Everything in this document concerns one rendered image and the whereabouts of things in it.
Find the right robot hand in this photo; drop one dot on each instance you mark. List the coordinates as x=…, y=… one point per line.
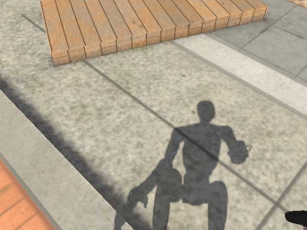
x=297, y=217

